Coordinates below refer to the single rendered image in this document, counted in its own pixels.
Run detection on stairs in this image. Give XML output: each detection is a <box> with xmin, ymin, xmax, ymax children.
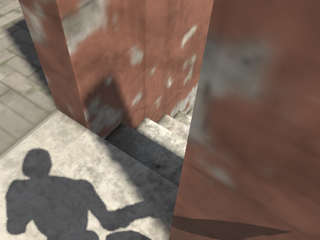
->
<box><xmin>104</xmin><ymin>108</ymin><xmax>193</xmax><ymax>187</ymax></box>

